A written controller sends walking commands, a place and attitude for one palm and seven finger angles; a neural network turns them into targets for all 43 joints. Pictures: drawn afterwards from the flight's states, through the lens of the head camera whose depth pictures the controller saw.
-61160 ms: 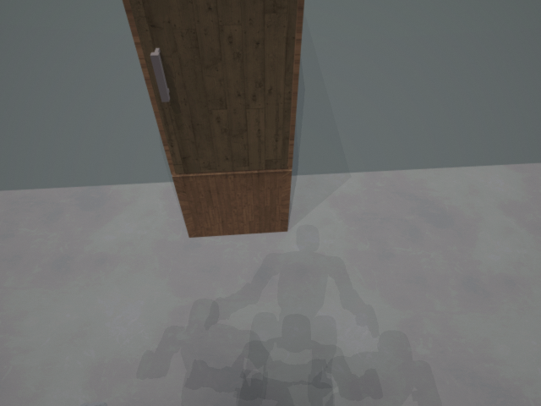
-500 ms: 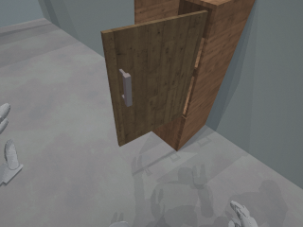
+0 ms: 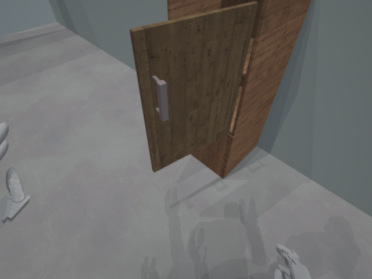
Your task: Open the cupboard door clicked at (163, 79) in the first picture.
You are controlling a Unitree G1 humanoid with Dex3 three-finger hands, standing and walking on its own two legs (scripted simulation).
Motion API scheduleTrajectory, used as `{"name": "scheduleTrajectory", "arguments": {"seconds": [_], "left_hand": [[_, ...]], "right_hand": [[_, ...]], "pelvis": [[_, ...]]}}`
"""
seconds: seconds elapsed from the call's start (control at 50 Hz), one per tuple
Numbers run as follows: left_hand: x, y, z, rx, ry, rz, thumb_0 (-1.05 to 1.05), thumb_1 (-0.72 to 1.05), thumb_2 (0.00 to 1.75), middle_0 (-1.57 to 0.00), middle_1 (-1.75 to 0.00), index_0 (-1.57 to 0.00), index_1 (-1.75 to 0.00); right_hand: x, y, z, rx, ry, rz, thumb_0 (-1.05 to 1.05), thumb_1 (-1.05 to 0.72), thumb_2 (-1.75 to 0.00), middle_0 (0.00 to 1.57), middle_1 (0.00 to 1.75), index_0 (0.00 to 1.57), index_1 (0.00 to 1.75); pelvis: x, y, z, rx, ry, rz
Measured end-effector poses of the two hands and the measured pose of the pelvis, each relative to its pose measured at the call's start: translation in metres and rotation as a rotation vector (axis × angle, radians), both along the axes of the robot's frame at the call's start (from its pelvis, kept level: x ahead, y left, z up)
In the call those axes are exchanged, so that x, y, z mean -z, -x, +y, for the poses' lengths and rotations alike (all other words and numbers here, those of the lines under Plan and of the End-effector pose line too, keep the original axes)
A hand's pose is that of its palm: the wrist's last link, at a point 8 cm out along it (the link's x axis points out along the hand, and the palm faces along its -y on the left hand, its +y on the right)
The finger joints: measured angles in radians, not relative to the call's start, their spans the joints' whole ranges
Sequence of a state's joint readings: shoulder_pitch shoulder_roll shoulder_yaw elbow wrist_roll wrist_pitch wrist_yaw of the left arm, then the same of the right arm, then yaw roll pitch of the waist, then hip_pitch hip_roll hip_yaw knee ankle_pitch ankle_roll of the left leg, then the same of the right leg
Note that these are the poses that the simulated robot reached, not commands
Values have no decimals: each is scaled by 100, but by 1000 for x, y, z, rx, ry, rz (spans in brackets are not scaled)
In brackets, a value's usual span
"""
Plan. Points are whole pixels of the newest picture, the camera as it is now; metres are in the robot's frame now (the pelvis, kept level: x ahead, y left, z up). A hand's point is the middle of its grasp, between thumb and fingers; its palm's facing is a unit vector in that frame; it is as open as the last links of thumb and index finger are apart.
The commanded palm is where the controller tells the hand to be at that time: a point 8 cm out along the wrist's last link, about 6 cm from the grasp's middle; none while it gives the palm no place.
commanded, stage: let the arm hang, fingers relaxed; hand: left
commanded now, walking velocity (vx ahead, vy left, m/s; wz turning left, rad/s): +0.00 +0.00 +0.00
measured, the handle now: (159, 98) +0.60 +0.12 +0.06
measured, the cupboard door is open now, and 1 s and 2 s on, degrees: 78 78 78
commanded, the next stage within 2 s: look to check the result in 1.14 s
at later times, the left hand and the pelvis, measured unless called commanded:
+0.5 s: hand out of the picture +0.01 +0.20 -0.16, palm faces +0.07 -0.97 -0.22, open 7.0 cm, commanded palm none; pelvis +0.00 +0.00 +0.01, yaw +3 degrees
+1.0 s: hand out of the picture +0.04 +0.21 -0.15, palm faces +0.05 -0.97 -0.25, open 7.4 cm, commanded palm none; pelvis -0.01 +0.01 +0.01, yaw +2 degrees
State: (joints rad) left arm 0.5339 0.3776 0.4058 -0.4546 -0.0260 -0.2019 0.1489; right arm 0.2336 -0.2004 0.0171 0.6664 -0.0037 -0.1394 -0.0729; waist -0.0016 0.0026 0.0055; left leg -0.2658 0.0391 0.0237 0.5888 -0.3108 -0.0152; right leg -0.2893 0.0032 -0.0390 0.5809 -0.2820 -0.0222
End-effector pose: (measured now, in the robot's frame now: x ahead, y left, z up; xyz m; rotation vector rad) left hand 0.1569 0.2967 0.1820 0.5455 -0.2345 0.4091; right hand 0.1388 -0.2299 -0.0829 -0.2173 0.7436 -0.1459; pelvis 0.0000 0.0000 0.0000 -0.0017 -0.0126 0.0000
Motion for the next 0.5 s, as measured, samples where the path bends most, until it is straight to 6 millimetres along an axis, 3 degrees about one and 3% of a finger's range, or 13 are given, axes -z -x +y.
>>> {"name": "scheduleTrajectory", "arguments": {"seconds": [0.04,0.08,0.12,0.16,0.24,0.3,0.32,0.36,0.5], "left_hand": [[2,-3,4,-6,11,4,1,88,90,-22,-31,-22,-31],[27,-15,10,6,29,99,1,88,90,-21,-30,-21,-31],[82,-28,16,-20,119,325,0,89,90,-21,-30,-21,-31],[148,-27,12,-61,233,586,0,89,90,-20,-30,-20,-30],[258,20,-29,-75,426,1051,1,90,90,-20,-30,-20,-30],[306,72,-67,-60,558,1301,1,90,90,-20,-30,-20,-30],[315,86,-75,-83,608,1344,0,92,90,-20,-30,-20,-30],[319,103,-70,-159,653,1359,-3,98,90,-21,-30,-21,-30],[314,154,-49,-264,639,1499,-2,97,90,-21,-30,-21,-30]], "right_hand": [[-1,-1,-2,9,11,7,1,-90,-89,21,30,20,30],[5,-2,-5,-14,0,22,1,-90,-89,21,30,20,30],[20,-1,-9,-32,-8,90,1,-90,-89,21,30,20,30],[32,2,-12,-35,-14,153,1,-90,-89,21,30,20,30],[43,22,-15,-6,-25,264,1,-91,-89,21,30,20,30],[43,46,-16,20,-10,365,1,-91,-89,20,30,20,30],[42,56,-15,27,-4,402,1,-91,-89,20,30,20,30],[43,75,-12,25,5,486,1,-91,-89,20,30,20,30],[49,118,3,37,-32,655,1,-91,-89,20,30,20,30]], "pelvis": [[-1,-2,3,1,-2,-2],[1,-2,6,-17,-5,17],[4,0,9,-29,-14,34],[6,1,9,-35,-22,37],[6,2,5,-38,-18,22],[3,1,4,-39,-13,6],[1,1,4,-41,-11,3],[-2,1,3,-49,-3,4],[-10,0,4,-53,6,4]]}}
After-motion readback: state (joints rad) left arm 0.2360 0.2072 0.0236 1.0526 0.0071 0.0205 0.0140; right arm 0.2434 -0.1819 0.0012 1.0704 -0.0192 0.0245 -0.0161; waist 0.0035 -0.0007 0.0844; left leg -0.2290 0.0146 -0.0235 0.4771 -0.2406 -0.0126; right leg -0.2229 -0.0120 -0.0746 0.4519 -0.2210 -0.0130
